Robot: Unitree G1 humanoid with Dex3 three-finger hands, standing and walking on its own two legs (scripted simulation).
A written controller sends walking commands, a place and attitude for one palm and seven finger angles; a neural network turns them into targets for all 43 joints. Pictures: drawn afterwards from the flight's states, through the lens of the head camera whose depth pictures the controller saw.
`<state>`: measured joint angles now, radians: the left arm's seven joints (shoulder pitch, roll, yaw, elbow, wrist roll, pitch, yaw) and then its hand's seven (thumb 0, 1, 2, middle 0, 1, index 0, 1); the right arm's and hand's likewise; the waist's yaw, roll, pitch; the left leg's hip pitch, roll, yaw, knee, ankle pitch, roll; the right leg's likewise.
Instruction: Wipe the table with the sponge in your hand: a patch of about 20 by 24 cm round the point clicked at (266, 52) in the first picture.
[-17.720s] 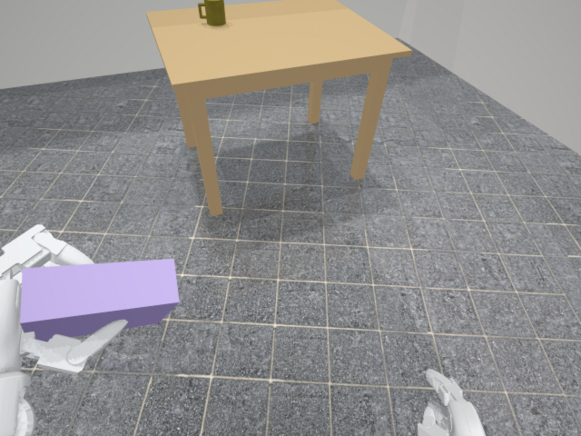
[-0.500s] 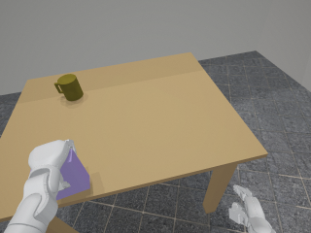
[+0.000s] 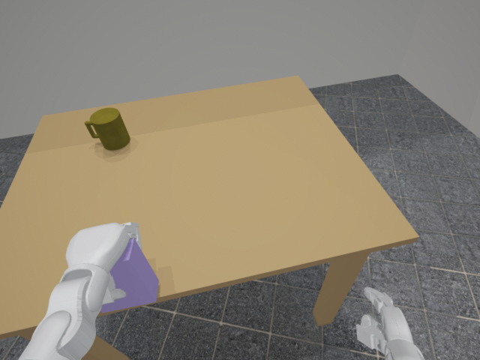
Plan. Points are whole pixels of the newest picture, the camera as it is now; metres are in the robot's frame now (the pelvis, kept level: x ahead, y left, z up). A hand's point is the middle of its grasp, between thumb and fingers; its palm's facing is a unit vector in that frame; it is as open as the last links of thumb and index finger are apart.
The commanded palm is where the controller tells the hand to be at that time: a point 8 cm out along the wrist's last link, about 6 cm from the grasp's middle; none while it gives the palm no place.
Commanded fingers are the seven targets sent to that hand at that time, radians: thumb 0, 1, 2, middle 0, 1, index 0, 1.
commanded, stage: move the sponge above the wiping area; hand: left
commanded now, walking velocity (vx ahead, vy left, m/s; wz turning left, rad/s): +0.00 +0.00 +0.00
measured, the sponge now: (122, 283) +0.23 +0.26 -0.03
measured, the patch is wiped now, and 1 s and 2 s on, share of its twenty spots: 0.00 0.00 0.00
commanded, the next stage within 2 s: lower the sponge onto the table in 1.60 s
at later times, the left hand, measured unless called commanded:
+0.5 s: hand (117, 262) +0.24 +0.25 +0.04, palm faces -0.10 -0.10 -0.99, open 9.2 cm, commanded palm +0.23 +0.28 +0.12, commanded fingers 0.00 0.10 1.30 -1.20 -1.60 -1.20 -1.60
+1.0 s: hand (111, 247) +0.25 +0.26 +0.06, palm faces +0.06 -0.04 -1.00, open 9.2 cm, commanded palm +0.23 +0.28 +0.12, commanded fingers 0.00 0.10 1.30 -1.20 -1.60 -1.20 -1.60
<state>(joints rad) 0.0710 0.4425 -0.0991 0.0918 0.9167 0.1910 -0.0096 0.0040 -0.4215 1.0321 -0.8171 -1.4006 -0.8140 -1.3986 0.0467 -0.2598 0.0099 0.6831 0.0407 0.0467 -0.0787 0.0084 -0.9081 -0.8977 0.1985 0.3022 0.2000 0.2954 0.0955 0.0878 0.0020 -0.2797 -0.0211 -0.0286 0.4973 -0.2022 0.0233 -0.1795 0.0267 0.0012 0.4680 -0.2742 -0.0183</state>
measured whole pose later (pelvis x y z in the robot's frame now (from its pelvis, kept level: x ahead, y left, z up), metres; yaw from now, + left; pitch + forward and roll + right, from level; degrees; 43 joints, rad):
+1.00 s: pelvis +0.00 -0.01 +0.00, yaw -1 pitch -1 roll -1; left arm 0.11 0.47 -0.07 -0.01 0.98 0.11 0.17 0.00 -0.43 1.03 -0.84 -1.41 -0.83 -1.40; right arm 0.05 -0.26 -0.01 0.70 0.02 0.06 -0.08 0.01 -0.91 -0.90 0.20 0.30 0.20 0.30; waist 0.13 0.09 0.00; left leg -0.29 0.00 -0.02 0.52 -0.23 0.01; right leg -0.19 0.04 0.01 0.49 -0.29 -0.03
